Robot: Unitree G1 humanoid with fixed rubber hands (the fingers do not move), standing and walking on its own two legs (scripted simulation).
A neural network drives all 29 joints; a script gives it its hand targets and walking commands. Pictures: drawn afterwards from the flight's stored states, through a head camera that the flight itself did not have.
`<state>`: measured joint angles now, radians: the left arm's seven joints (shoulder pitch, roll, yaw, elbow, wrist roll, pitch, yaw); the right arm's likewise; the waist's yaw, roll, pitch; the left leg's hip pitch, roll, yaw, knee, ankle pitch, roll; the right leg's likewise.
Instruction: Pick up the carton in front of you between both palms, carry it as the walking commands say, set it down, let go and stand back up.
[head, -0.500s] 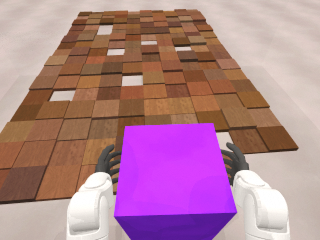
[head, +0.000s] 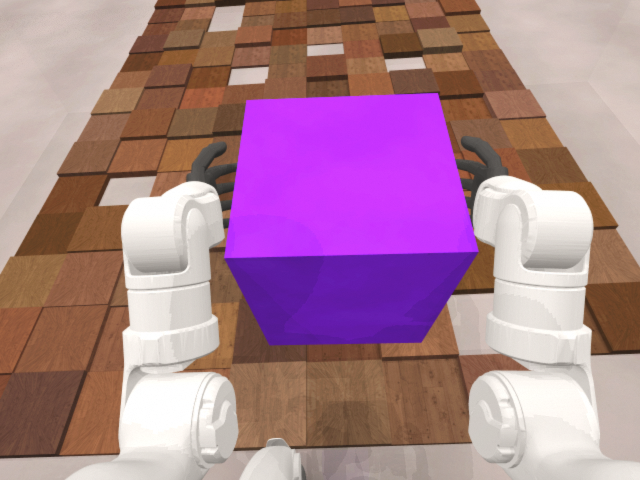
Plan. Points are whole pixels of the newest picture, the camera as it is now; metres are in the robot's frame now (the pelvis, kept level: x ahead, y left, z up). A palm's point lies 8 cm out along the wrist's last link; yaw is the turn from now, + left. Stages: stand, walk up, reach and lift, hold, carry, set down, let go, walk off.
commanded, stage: carry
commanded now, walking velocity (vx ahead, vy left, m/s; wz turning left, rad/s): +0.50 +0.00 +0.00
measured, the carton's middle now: (343, 234) +0.40 +0.01 +0.09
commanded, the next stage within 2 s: none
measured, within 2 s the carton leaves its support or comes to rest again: neither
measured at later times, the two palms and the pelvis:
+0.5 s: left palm (260, 61) +0.76 +0.15 +0.13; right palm (434, 53) +0.77 -0.15 +0.13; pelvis +0.37 -0.01 +0.00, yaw +1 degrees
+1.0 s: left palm out of the picture +1.10 +0.18 +0.19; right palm out of the picture +1.09 -0.11 +0.18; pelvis +0.72 +0.03 +0.02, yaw +1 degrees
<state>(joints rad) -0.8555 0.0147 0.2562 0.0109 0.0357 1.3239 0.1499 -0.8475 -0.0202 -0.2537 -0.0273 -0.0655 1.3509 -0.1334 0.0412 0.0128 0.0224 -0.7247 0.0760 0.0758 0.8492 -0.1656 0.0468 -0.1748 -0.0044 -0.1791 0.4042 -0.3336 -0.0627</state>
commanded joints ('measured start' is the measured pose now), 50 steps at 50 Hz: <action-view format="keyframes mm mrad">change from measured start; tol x64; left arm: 1 -713 -993 -595 -13 -439 6 -266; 50 -705 -1110 -460 213 -370 -13 -271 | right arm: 1 -714 999 610 27 411 -20 195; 50 -750 1128 514 177 440 -45 257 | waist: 1 34 -175 -403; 50 -108 15 -464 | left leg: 1 15 -58 85 -133 67 22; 8 1523 302 -446 -228 1217 319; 20 718 76 36 -201 973 51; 23 261 -180 -68 507 -303 -34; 27 -41 -80 -145 578 -295 7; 45 1059 230 -285 -318 1003 139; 50 879 218 -432 -491 293 196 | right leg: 1 373 -198 109 32 705 -119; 4 345 -126 32 339 1073 -39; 7 -555 19 115 898 -223 57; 11 -903 -14 199 1063 -224 5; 20 29 146 -85 187 367 -19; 24 605 -303 725 115 770 -290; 50 -590 -21 201 771 -51 36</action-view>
